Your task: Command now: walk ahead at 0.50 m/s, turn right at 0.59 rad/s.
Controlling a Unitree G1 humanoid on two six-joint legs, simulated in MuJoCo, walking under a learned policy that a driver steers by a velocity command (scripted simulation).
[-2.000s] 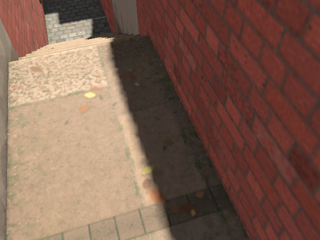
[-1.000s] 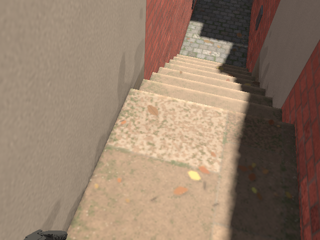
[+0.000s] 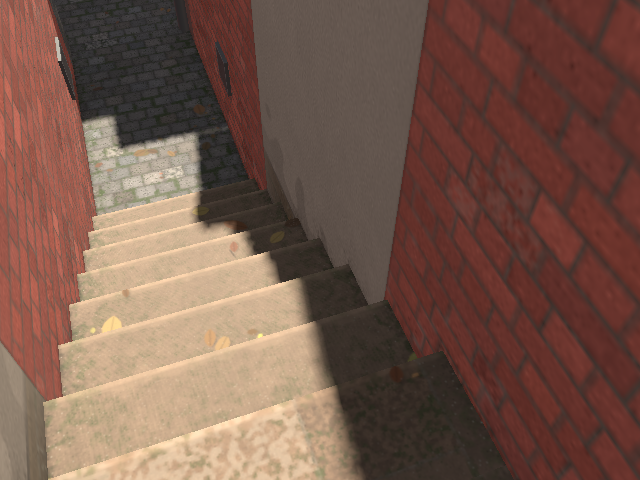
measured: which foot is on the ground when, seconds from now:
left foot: down 0.00-0.10, up 0.12-0.46, down 0.48-1.00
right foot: up 0.00-0.08, down 0.10-1.00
